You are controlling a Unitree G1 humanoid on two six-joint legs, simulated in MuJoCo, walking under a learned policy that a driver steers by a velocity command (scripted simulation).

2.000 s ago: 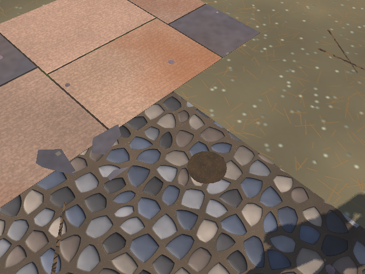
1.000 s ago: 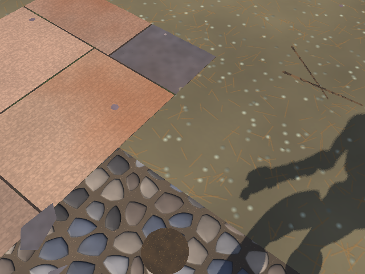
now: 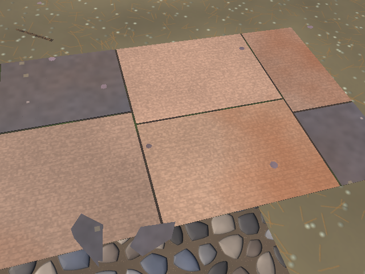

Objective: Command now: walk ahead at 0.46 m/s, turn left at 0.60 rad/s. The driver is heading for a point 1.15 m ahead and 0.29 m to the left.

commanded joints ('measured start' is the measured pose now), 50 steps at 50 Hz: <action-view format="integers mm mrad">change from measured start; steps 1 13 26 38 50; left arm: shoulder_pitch -104 77 12 95 -39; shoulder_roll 59 167 103 176 51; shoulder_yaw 8 51 37 51 -10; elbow -88 -94 -17 15 -77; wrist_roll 6 2 -5 -47 3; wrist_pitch -9 -29 -14 54 16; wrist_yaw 1 2 24 36 16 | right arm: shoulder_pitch -49 10 -115 36 -86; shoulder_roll -193 -141 -91 -225 -174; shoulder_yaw -56 -46 -25 -103 -49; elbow -72 -26 -95 -83 -78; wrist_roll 6 2 12 15 -4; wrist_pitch -24 6 22 26 -34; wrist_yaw -26 -36 -11 22 -16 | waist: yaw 11 138 25 -126 14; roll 98 136 -23 -5 83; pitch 13 -213 24 -137 -32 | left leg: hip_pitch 36 -34 -533 81 -34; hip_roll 200 120 197 -17 194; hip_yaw -203 -245 -56 143 -194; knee -177 360 632 183 -165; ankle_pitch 297 409 104 121 354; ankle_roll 174 26 -80 90 204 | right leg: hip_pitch -91 624 461 526 -13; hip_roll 19 -13 -195 -145 -37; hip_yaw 11 100 31 -253 25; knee -201 -515 -893 -254 -126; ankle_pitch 163 168 181 761 114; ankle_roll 33 -126 -236 -83 45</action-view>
